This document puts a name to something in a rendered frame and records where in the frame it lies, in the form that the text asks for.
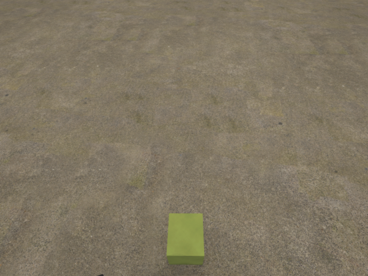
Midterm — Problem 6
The carton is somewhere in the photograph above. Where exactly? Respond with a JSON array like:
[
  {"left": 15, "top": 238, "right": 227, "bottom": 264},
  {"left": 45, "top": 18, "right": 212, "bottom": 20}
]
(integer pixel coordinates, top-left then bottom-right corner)
[{"left": 166, "top": 213, "right": 204, "bottom": 265}]

